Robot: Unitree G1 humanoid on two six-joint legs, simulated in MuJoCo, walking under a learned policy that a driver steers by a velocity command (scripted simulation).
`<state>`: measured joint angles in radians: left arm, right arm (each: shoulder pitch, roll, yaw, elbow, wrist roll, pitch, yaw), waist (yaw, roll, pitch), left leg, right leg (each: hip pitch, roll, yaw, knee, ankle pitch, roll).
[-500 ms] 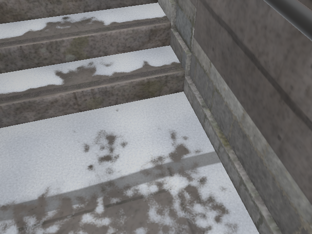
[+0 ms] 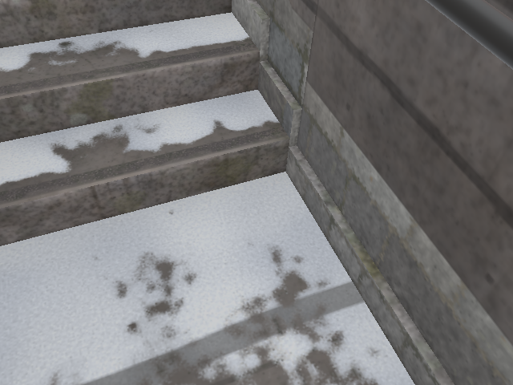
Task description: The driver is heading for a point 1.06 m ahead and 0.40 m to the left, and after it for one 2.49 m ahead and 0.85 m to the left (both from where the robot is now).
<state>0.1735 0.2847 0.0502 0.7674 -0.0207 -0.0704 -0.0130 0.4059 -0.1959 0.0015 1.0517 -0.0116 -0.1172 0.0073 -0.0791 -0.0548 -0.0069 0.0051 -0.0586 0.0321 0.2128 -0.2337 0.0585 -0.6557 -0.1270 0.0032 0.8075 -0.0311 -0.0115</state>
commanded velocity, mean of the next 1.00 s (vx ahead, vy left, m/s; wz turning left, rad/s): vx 0.40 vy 0.00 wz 0.34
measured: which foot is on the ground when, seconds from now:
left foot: down 0.00-0.22, up 0.24-0.70, down 0.72-1.00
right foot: up 0.00-0.18, down 0.20-0.72, up 0.74-1.00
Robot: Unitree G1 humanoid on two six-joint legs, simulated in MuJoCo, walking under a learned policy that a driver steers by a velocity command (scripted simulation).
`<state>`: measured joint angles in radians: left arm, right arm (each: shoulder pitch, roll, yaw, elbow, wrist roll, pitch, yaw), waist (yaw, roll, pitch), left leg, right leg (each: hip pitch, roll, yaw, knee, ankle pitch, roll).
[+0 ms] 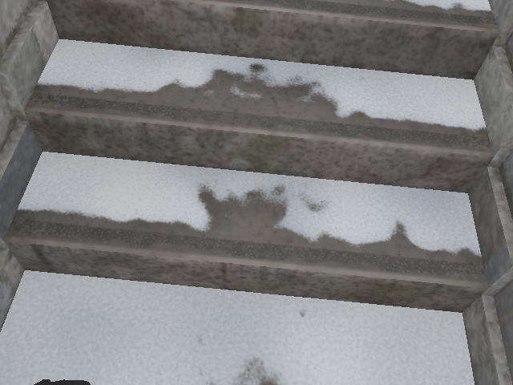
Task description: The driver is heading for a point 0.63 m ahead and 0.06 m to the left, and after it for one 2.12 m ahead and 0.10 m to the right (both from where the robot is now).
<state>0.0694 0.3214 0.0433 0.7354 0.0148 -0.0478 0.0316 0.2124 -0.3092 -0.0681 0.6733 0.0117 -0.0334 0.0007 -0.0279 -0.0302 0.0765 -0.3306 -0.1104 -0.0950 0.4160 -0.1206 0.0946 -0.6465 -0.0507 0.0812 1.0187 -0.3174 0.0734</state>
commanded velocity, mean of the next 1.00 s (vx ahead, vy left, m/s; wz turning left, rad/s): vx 0.31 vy -0.02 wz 0.33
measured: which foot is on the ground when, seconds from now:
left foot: down 0.00-0.26, up 0.28-0.70, down 0.72-1.00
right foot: up 0.00-0.26, down 0.28-0.74, up 0.76-1.00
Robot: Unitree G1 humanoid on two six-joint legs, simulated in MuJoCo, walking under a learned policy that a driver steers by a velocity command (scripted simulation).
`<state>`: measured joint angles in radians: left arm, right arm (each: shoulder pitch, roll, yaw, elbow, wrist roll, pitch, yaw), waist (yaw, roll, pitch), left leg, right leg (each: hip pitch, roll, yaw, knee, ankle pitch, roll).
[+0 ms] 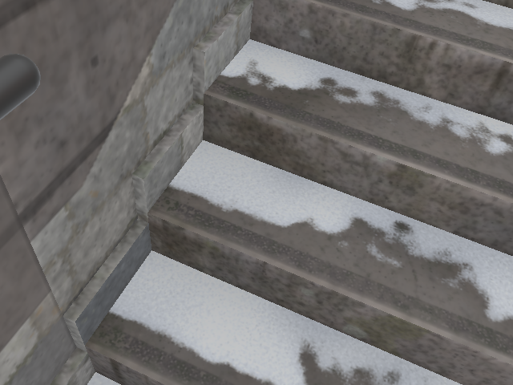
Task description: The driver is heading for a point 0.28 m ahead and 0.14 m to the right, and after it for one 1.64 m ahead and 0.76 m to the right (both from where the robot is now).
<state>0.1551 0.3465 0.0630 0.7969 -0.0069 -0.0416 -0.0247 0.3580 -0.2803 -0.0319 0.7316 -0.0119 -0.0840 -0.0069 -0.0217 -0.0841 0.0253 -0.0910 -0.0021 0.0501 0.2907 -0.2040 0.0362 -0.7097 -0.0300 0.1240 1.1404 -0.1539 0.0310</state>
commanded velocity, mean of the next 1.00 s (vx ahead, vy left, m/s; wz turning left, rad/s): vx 0.18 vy -0.01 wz -0.51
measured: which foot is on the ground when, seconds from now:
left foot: down 0.00-0.34, up 0.36-1.00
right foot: up 0.00-0.32, down 0.34-1.00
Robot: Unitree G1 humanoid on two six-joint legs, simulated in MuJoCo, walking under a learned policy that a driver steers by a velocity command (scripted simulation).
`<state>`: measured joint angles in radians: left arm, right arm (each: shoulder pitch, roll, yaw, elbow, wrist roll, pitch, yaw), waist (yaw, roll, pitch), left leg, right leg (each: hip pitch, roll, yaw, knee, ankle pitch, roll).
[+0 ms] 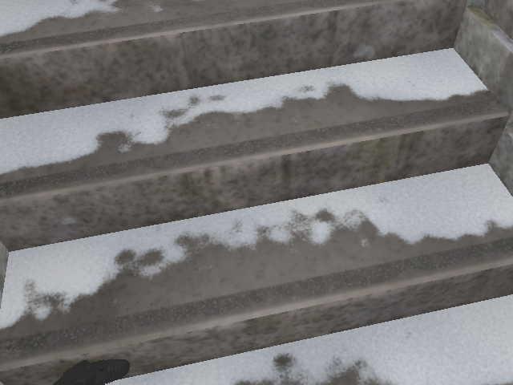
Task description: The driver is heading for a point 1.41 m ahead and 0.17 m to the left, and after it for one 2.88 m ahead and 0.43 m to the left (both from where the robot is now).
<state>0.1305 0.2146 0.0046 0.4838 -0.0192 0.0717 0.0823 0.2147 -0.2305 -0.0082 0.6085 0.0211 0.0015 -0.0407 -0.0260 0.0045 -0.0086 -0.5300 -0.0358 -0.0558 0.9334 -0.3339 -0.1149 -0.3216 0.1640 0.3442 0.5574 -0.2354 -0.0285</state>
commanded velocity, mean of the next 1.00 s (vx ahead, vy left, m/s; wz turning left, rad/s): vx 0.08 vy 0.00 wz -0.11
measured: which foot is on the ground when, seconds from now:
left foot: up 0.00-0.04, down 0.06-0.74, up 0.76-1.00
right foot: down 0.00-0.06, up 0.08-0.38, down 0.40-1.00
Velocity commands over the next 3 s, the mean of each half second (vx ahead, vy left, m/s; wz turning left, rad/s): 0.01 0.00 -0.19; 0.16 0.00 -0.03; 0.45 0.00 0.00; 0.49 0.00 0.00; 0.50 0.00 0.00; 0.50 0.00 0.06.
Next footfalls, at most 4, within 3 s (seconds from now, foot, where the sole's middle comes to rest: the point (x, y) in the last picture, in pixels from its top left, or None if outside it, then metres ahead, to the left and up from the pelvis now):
0.06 left None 0.08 0.15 -0.77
0.40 right None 0.08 -0.10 -0.77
1.20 left None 0.34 0.26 -0.61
1.86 right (252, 254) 0.68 0.04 -0.45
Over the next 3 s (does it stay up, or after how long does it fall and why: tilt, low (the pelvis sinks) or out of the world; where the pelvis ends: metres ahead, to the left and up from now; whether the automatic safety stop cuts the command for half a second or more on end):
stays up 1.18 0.02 0.61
